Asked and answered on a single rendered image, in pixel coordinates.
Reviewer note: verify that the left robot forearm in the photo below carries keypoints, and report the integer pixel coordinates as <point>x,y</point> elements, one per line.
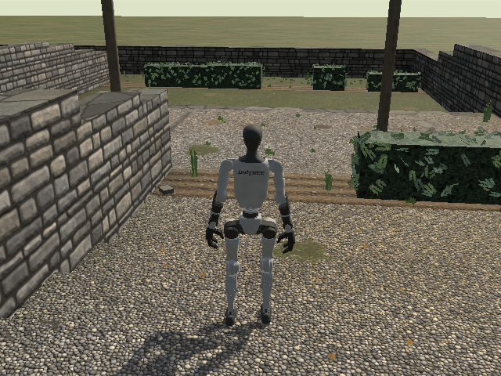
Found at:
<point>215,212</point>

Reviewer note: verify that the right robot shin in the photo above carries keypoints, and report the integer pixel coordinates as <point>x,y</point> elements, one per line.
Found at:
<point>266,286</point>

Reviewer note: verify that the right robot hand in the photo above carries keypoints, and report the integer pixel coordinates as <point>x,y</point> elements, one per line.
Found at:
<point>291,240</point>

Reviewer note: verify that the right robot thigh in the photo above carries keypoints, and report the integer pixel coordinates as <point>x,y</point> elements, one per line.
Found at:
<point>268,238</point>

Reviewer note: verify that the robot left upper arm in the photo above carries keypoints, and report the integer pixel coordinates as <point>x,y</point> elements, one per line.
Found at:
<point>223,179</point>

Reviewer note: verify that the robot right upper arm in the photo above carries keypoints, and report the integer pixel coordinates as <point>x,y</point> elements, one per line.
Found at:
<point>279,180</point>

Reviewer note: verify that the left robot hand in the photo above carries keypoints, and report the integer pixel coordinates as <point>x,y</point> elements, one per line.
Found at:
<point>210,238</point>

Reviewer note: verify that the right robot forearm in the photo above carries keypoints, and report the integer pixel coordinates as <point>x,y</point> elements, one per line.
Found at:
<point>286,216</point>

